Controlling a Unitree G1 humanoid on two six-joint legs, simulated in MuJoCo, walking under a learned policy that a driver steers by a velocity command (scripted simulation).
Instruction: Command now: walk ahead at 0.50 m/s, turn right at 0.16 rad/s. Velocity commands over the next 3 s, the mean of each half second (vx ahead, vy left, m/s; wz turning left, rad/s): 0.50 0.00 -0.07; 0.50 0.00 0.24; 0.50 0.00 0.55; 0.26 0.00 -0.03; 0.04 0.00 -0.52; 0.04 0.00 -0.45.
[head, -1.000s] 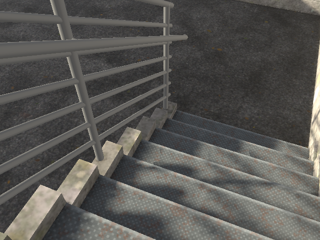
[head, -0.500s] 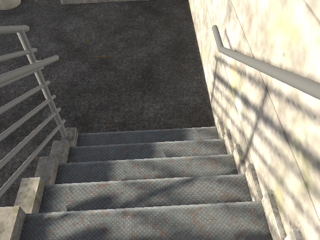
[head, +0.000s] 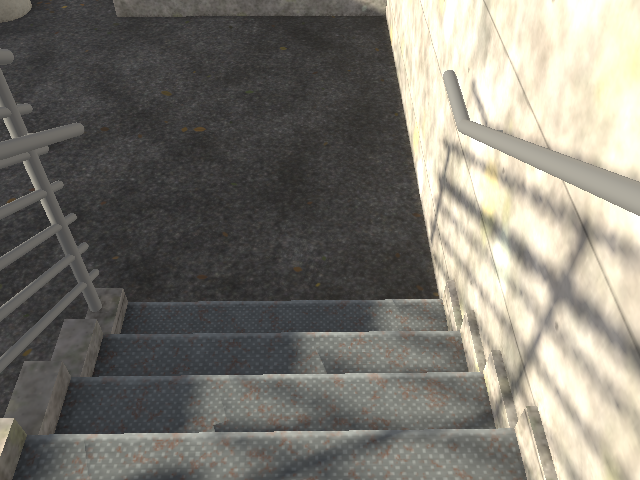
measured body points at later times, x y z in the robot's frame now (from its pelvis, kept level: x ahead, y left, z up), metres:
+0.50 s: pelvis +0.28 +0.02 -0.14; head +0.30 +0.02 +0.31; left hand +0.46 +0.23 -0.25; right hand +0.18 -0.19 -0.29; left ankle +0.09 +0.09 -0.77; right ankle +0.42 -0.10 -0.87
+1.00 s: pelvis +0.60 +0.06 -0.34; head +0.60 +0.08 +0.11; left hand +0.47 +0.23 -0.50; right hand +0.75 -0.17 -0.46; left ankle +0.68 +0.16 -1.08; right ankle +0.39 -0.09 -0.92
